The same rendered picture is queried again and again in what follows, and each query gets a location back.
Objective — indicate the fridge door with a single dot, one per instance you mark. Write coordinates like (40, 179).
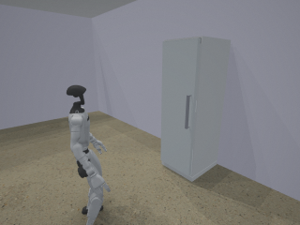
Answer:
(180, 70)

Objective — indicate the left robot forearm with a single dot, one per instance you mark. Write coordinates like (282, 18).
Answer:
(92, 139)

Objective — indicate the humanoid robot torso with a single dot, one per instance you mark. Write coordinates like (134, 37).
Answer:
(85, 134)

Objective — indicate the right robot hand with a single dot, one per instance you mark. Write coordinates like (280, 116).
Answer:
(98, 181)

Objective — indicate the right robot forearm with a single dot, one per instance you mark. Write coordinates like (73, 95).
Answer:
(86, 164)

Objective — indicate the robot right thigh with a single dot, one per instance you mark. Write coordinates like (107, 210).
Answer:
(82, 173)

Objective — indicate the right robot upper arm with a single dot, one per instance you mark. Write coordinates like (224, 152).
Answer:
(76, 123)

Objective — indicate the left robot hand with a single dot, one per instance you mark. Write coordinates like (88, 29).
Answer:
(97, 145)

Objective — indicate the handle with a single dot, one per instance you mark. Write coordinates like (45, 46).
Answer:
(187, 111)

